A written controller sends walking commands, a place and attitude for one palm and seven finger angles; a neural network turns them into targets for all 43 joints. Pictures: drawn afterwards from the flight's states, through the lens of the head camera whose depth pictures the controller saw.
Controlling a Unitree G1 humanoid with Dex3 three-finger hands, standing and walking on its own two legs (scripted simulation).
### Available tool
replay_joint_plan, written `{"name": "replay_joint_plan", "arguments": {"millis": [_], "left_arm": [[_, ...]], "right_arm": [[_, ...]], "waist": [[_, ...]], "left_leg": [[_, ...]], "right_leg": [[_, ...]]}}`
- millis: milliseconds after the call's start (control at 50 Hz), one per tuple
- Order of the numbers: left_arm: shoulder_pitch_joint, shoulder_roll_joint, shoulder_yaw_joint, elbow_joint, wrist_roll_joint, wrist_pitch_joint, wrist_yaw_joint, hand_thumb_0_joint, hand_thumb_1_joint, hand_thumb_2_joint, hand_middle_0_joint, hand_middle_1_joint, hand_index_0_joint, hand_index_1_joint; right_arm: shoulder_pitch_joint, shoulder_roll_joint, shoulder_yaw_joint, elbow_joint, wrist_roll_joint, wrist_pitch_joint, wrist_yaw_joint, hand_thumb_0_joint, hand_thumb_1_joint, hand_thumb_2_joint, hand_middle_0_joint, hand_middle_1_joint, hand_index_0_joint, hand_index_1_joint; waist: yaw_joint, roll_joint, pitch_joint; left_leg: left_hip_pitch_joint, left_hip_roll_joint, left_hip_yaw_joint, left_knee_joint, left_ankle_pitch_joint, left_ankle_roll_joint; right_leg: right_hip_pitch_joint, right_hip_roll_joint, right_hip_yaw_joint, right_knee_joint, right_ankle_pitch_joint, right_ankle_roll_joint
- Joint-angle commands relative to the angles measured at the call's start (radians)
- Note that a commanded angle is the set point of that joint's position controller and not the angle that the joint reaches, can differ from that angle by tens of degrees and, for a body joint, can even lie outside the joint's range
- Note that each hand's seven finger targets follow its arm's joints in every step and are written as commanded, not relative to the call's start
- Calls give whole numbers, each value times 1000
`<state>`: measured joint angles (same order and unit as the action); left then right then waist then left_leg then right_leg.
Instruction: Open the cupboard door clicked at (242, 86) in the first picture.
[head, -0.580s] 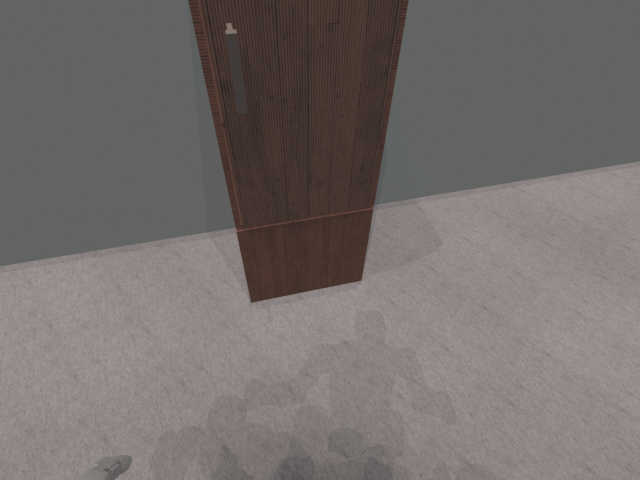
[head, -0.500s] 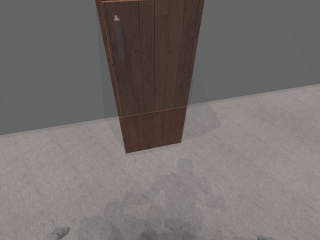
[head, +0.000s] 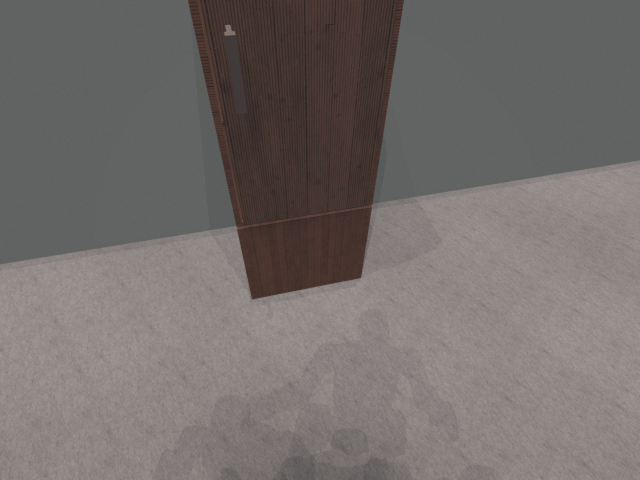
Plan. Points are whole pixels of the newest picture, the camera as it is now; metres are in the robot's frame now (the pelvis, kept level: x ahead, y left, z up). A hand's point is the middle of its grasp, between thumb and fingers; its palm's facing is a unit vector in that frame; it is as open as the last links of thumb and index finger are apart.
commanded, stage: stand and wait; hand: left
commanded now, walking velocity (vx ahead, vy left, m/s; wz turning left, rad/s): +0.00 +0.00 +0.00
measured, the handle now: (235, 70) +0.82 +0.23 +0.12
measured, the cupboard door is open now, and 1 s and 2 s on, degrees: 0 0 0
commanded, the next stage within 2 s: look at it before walking up in 0.24 s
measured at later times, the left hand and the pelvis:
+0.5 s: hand out of the picture +0.07 +0.24 -0.15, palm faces -0.02 -0.94 -0.33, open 7.4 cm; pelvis -0.01 -0.01 +0.00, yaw +0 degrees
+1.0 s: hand out of the picture +0.06 +0.25 -0.15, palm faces -0.02 -0.94 -0.34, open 7.4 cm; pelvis +0.00 +0.00 +0.00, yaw +0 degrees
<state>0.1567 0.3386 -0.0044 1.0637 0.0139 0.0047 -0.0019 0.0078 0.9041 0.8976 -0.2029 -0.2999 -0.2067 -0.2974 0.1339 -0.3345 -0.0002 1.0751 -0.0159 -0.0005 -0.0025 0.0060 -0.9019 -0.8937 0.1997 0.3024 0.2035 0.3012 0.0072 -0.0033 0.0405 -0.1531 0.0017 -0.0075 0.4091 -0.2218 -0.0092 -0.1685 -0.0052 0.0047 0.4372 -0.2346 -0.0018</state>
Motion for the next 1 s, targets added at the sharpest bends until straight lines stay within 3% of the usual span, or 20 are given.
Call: {"name": "replay_joint_plan", "arguments": {"millis": [0,260,980], "left_arm": [[-61,206,42,-64,-4,-30,13,0,900,900,-200,-300,-200,-300],[-68,208,42,-47,-4,-31,12,0,900,900,-200,-300,-200,-300],[-58,207,45,-39,-3,-30,13,0,900,900,-200,-300,-200,-300]], "right_arm": [[-61,-199,-37,-62,6,-31,-14,0,-900,-900,200,300,200,300],[-44,-199,-33,-33,3,-31,-11,0,-900,-900,200,300,200,300],[-52,-208,-33,-32,6,-32,-12,0,-900,-900,200,300,200,300]], "waist": [[-4,-1,-81],[-5,1,-53],[-3,18,-65]], "left_leg": [[11,107,-82,-71,122,39],[-5,103,-86,-95,74,32],[13,113,-100,-102,158,33]], "right_leg": [[17,-115,102,-91,134,-34],[0,-116,118,-131,45,-34],[33,-117,85,-119,141,-23]]}}
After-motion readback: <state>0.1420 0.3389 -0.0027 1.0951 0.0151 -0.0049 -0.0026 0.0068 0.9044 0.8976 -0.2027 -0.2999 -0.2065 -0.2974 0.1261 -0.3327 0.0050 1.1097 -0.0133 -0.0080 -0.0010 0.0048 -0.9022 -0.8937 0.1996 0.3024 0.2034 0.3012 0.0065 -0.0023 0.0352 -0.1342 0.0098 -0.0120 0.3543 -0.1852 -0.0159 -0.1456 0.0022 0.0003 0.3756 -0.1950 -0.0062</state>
